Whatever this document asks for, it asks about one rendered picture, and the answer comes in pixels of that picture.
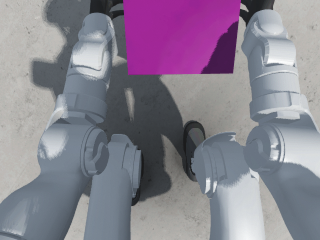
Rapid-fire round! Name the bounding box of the robot left forearm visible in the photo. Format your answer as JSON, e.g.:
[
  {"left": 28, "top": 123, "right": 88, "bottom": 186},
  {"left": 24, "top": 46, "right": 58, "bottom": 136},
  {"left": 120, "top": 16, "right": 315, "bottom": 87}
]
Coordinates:
[{"left": 37, "top": 12, "right": 118, "bottom": 165}]

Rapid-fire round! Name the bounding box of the left robot hand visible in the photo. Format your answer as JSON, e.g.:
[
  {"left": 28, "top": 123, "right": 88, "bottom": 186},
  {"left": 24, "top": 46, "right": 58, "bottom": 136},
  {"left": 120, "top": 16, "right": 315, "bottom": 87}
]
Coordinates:
[{"left": 89, "top": 0, "right": 124, "bottom": 20}]

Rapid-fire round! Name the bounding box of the left robot upper arm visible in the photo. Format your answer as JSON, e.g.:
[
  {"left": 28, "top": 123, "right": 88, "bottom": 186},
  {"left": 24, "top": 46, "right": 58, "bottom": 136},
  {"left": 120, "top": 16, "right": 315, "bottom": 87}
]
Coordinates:
[{"left": 0, "top": 123, "right": 110, "bottom": 240}]

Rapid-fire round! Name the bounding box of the right robot hand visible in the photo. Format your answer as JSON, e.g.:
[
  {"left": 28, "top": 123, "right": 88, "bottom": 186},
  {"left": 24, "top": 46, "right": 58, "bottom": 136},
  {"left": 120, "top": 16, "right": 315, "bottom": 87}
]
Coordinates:
[{"left": 239, "top": 0, "right": 275, "bottom": 27}]

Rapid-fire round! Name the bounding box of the carton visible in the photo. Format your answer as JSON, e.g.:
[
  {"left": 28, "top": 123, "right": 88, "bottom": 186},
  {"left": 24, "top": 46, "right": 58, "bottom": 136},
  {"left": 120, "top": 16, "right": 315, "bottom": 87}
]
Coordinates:
[{"left": 123, "top": 0, "right": 241, "bottom": 75}]

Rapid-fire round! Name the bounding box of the robot left foot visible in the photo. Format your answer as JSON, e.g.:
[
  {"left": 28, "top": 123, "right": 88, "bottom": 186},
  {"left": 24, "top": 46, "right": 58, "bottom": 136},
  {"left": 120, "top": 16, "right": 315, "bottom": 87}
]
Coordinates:
[{"left": 131, "top": 149, "right": 144, "bottom": 206}]

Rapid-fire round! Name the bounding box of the right robot upper arm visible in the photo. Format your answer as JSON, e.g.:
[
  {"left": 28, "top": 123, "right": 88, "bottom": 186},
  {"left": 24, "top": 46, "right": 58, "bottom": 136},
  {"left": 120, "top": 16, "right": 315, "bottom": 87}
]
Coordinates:
[{"left": 243, "top": 122, "right": 320, "bottom": 240}]

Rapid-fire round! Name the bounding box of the left robot thigh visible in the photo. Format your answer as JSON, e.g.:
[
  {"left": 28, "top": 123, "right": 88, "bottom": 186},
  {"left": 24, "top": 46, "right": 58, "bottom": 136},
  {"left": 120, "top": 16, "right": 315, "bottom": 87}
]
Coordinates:
[{"left": 83, "top": 142, "right": 142, "bottom": 240}]

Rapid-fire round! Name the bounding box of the robot right forearm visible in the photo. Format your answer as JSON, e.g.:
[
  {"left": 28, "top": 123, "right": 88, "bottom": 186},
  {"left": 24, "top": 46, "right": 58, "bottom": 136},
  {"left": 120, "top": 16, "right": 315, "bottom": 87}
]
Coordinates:
[{"left": 241, "top": 9, "right": 320, "bottom": 133}]

